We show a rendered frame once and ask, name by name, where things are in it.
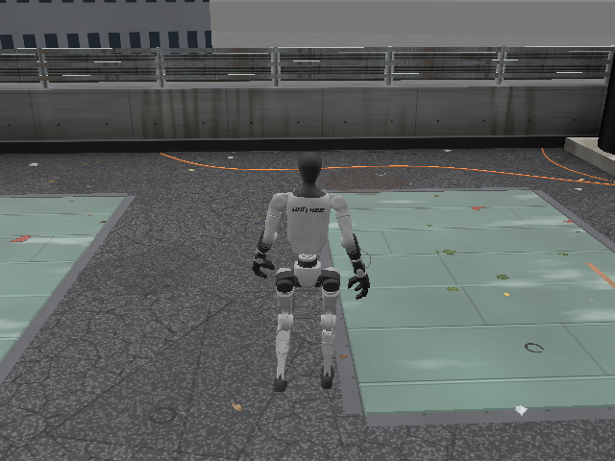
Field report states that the robot thigh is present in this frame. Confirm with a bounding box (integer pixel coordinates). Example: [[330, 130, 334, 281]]
[[320, 267, 340, 331], [275, 268, 295, 330]]

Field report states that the right robot hand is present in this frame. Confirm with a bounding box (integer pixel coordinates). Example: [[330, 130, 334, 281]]
[[348, 274, 370, 300]]

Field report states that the robot right thigh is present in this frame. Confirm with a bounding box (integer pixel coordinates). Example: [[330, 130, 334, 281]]
[[320, 267, 340, 331]]

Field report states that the left robot forearm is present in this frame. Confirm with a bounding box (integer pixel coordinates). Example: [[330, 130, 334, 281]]
[[254, 230, 272, 264]]

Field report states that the robot right upper arm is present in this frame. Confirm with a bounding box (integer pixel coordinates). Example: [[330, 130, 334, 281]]
[[329, 194, 356, 249]]

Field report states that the right robot forearm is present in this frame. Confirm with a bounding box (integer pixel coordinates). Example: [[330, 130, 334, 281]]
[[346, 233, 367, 278]]

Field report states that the robot left thigh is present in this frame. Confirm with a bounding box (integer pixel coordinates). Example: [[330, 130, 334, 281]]
[[275, 268, 295, 330]]

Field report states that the robot left upper arm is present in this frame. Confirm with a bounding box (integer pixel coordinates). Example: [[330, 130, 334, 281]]
[[261, 192, 289, 245]]

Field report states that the left robot hand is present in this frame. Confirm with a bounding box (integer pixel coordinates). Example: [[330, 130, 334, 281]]
[[252, 260, 275, 279]]

